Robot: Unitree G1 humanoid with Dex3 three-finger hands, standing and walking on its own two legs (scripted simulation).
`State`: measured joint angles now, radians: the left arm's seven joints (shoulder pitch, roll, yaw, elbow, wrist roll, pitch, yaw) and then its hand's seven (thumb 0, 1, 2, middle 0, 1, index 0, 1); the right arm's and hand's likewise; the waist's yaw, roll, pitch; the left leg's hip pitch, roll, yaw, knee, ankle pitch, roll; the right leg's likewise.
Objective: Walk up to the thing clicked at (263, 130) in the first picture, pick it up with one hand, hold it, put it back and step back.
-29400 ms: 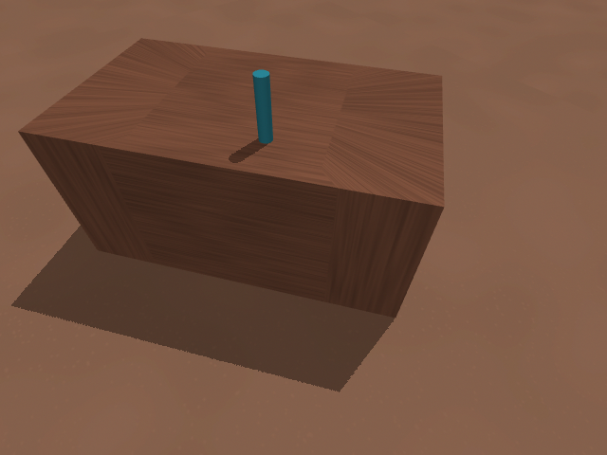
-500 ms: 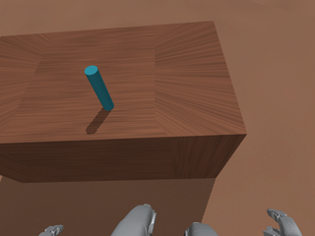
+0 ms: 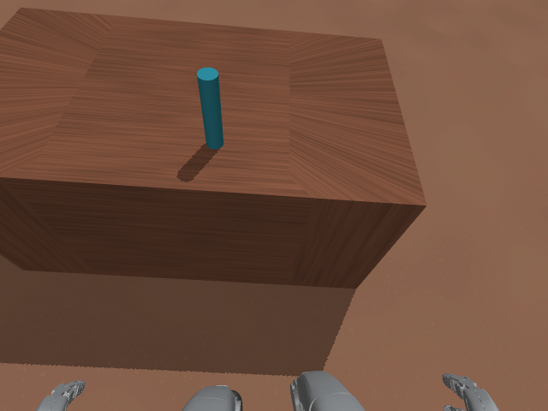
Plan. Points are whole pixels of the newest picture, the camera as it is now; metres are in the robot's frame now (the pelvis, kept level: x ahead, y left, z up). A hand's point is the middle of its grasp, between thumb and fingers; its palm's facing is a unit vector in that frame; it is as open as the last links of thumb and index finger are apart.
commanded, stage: step back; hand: left
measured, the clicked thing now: (211, 112) +0.70 +0.17 -0.07
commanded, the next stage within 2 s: none
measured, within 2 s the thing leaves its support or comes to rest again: neither
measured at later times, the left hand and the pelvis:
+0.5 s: hand out of the picture -0.04 +0.25 -0.13, palm faces -0.04 -0.89 -0.46, open 7.4 cm; pelvis -0.15 -0.01 +0.00, yaw -3 degrees
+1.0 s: hand out of the picture -0.24 +0.29 -0.17, palm faces -0.09 -0.92 -0.39, open 7.4 cm; pelvis -0.33 +0.02 -0.01, yaw -6 degrees
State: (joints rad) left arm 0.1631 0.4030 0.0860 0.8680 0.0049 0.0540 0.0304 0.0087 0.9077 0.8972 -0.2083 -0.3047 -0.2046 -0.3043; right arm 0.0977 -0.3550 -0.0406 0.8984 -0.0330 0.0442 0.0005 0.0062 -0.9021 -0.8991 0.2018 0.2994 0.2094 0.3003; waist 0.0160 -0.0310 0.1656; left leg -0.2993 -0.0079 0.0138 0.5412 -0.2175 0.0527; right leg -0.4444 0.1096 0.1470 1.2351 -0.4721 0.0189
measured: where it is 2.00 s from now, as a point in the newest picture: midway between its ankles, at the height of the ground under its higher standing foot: outside the picture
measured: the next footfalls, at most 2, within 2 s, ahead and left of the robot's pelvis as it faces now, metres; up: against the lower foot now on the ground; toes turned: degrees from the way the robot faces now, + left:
right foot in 0.22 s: -0.08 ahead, -0.13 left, +0.00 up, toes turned -4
left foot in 0.64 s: -0.19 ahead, +0.12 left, +0.00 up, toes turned -1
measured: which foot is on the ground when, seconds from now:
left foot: down 0.00-0.26, up 0.28-0.62, down 0.64-1.00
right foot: up 0.00-0.20, down 0.22-0.66, up 0.68-1.00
